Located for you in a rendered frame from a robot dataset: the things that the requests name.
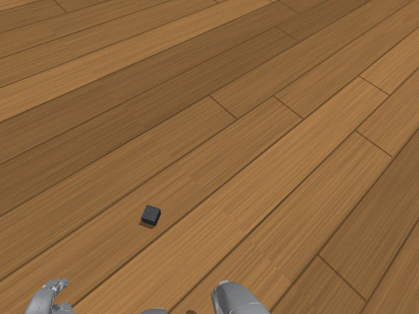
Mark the left robot hand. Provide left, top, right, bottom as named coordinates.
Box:
left=24, top=278, right=76, bottom=314

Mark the cube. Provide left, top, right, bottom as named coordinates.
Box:
left=141, top=205, right=161, bottom=226

